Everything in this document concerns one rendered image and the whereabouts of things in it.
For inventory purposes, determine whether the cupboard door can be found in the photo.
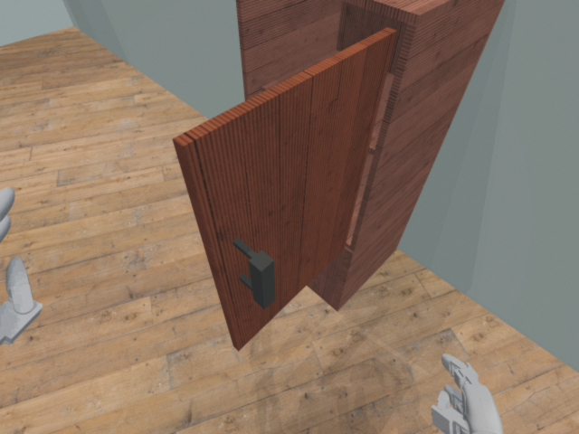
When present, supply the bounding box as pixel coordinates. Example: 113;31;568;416
173;27;397;352

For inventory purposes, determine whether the handle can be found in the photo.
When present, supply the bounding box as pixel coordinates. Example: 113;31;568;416
233;237;276;309

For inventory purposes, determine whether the robot left hand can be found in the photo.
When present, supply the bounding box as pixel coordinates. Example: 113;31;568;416
0;187;43;345

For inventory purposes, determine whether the robot right hand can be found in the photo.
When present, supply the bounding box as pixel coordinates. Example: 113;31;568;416
432;354;504;434

